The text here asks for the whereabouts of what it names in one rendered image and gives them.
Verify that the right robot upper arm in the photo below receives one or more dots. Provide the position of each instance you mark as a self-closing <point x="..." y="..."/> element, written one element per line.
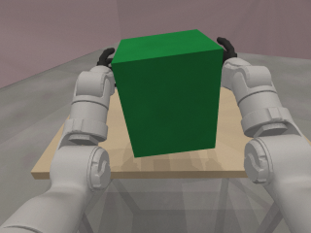
<point x="282" y="165"/>

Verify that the left robot hand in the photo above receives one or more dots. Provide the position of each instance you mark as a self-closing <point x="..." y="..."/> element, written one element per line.
<point x="104" y="60"/>

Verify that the right robot hand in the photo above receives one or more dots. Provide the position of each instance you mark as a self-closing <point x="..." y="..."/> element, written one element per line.
<point x="229" y="51"/>

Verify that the robot right forearm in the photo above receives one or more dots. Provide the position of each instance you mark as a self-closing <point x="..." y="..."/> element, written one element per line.
<point x="262" y="112"/>

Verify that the carton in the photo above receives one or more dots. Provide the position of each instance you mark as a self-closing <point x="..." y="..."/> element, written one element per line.
<point x="169" y="86"/>

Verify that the left robot upper arm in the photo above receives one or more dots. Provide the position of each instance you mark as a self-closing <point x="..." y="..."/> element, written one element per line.
<point x="77" y="173"/>

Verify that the robot left forearm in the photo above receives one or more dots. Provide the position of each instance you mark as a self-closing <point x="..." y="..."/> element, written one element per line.
<point x="86" y="125"/>

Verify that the table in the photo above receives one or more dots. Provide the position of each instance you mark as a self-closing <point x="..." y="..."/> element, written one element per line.
<point x="224" y="161"/>

